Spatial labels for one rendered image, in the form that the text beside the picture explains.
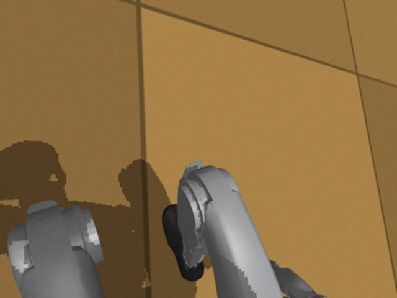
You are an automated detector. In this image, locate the right robot hand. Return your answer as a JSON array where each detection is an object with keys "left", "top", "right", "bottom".
[{"left": 270, "top": 260, "right": 317, "bottom": 298}]

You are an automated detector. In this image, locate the right robot foot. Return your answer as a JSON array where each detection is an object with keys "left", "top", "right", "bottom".
[{"left": 162, "top": 204, "right": 204, "bottom": 282}]

